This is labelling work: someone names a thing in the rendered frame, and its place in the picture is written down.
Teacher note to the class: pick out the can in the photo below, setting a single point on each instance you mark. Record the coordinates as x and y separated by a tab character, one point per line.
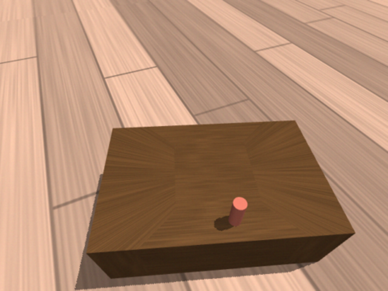
237	211

